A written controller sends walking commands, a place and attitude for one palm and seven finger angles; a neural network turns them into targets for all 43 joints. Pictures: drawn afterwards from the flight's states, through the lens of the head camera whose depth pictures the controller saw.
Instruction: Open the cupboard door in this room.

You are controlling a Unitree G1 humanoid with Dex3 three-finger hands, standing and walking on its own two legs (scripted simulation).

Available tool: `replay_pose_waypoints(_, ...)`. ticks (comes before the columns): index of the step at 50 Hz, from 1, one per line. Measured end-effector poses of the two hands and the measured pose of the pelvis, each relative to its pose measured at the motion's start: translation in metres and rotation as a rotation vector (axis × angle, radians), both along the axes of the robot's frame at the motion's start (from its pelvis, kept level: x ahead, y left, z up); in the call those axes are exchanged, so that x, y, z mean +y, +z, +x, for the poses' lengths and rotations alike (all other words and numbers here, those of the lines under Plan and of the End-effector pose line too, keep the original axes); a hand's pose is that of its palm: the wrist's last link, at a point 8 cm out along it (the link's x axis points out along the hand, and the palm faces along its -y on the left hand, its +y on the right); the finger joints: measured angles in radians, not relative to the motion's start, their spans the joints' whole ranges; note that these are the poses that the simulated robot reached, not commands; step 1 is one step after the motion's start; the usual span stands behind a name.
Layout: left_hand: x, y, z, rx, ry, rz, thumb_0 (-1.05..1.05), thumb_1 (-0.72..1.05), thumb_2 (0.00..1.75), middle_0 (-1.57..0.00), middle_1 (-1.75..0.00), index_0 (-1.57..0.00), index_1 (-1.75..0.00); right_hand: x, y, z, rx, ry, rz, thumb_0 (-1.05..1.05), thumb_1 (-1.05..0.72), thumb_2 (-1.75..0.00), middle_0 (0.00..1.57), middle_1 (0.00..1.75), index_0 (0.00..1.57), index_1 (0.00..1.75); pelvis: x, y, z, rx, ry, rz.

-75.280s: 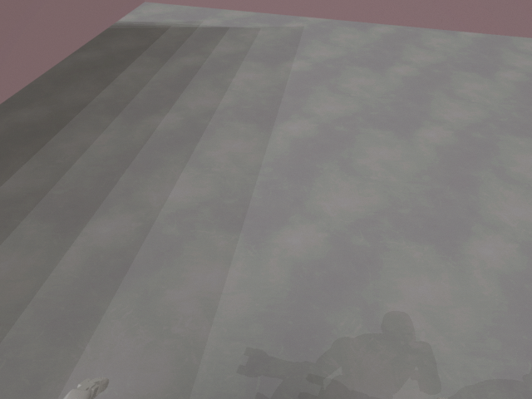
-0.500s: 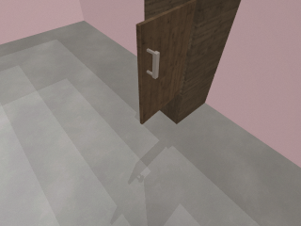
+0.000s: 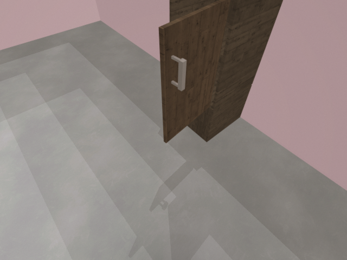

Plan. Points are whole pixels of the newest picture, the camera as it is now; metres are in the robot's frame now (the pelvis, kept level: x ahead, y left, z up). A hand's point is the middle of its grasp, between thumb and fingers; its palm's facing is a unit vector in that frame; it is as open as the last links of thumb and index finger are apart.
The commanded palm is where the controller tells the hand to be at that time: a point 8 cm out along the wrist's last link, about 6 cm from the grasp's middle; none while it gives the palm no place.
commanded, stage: look to check the result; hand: left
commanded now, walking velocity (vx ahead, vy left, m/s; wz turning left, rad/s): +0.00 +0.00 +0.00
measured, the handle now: (177, 73) +0.73 +0.03 +0.01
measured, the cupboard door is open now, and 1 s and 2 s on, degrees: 96 96 96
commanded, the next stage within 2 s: stand and wait in 0.04 s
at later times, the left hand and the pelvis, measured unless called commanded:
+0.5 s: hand out of the picture +0.04 +0.22 -0.17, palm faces -0.01 -0.96 -0.29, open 7.3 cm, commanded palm none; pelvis +0.00 +0.00 +0.00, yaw +0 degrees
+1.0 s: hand out of the picture +0.05 +0.22 -0.17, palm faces -0.02 -0.96 -0.29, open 7.3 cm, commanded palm none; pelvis +0.01 -0.01 +0.00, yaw +0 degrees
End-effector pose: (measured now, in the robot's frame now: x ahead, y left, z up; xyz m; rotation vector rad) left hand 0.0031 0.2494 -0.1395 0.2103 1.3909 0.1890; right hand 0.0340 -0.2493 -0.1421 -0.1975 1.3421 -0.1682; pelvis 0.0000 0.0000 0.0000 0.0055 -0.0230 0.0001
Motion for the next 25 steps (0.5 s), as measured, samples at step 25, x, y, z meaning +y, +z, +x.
replay_pose_waypoints(25, 0.015, 0.007, 0.037, -0.069, -0.037, 0.031, 0.00, 0.91, 0.89, -0.20, -0.30, -0.20, -0.30, -0.021, 0.009, 0.015, -0.022, 0.015, -0.042, 0.00, -0.91, -0.90, 0.20, 0.30, 0.20, 0.30, -0.003, 0.002, 0.005, -0.001, 0.001, 0.000)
